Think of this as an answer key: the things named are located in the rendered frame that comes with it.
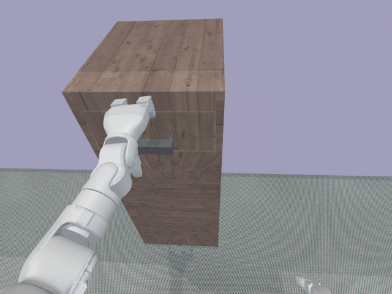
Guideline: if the right robot hand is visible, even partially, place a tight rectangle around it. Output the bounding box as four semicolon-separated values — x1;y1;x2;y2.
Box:
295;275;331;294

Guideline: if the drawer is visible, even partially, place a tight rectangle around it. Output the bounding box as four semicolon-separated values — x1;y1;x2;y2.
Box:
82;111;214;151

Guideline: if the robot left forearm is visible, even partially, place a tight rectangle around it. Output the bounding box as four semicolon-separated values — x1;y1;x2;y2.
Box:
18;133;138;283

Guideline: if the left robot upper arm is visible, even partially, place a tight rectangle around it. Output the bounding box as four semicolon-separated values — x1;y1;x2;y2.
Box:
0;233;98;294

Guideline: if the cabinet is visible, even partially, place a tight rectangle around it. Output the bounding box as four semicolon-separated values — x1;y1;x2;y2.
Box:
62;18;225;247

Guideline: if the left robot hand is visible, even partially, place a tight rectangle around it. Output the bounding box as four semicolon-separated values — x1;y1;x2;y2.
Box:
104;96;156;178

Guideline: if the handle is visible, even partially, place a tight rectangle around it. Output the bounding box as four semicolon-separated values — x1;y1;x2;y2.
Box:
137;132;175;155

